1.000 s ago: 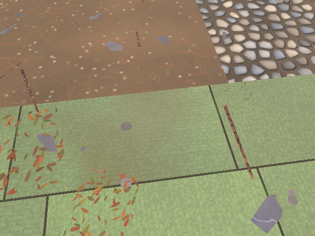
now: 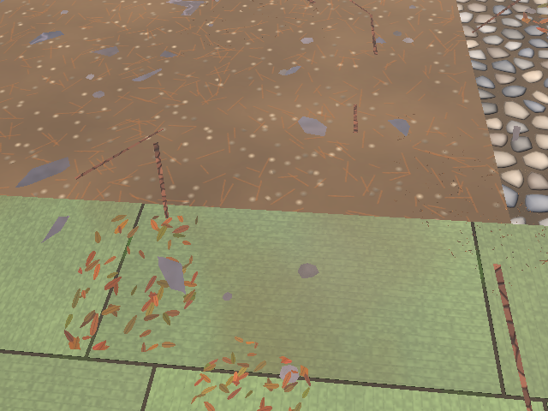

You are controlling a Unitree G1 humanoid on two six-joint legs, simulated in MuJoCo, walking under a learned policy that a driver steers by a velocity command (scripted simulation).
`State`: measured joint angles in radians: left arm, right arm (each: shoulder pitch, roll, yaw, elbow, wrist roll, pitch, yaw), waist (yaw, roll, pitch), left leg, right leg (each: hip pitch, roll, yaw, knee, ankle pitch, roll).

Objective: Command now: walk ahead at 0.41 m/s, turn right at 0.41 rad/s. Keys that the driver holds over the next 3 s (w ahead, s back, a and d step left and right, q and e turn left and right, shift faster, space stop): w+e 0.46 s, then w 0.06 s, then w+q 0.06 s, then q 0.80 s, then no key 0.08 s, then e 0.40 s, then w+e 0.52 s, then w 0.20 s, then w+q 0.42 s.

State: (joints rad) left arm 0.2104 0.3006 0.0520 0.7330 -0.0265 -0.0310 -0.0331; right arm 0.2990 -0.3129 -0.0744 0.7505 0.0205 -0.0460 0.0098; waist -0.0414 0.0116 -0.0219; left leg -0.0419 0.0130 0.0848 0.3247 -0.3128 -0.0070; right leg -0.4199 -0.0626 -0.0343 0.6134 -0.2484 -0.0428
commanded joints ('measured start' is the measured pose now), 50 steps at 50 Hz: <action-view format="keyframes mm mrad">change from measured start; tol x32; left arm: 1 87 112 38 -38 -3 -14 4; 28 415 -5 -2 -29 2 -12 53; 50 -26 135 33 -159 55 4 53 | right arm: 1 -74 -134 -35 -61 -2 -10 -2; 21 -439 -54 7 -195 -15 -82 34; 28 105 -222 -56 -45 -31 -78 27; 50 117 -135 -24 -34 1 45 -44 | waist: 1 89 25 24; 3 142 -385 -97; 26 -41 -139 -140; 28 11 354 -410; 32 12 -7 -2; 50 23 -209 -162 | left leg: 1 -187 204 -76 72 85 134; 5 -883 9 -171 937 -159 16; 25 -281 -54 -102 115 310 46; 29 429 340 -881 -19 -138 300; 37 -137 163 -330 -31 927 274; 46 -236 68 -422 123 343 118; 50 -548 -55 -216 797 -350 -51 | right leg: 1 220 66 -64 -57 -2 -47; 4 671 -295 822 -410 -349 -325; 26 339 -32 335 40 640 -70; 28 -184 186 236 641 -339 25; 29 -275 121 268 720 -301 23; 46 225 75 126 -180 261 61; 48 491 -269 383 -174 750 -90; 50 437 -343 550 -263 470 -226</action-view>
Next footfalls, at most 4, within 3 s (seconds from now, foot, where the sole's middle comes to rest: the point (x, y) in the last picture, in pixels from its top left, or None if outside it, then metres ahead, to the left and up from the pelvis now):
0.04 right None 0.10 -0.12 -0.78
0.52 left None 0.48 0.00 -0.78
0.94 right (398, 389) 0.56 -0.26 -0.78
1.38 left None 0.51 -0.01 -0.78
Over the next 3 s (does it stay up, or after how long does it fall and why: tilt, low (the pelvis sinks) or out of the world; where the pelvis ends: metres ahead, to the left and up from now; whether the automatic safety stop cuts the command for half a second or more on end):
stays up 0.89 -0.26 0.01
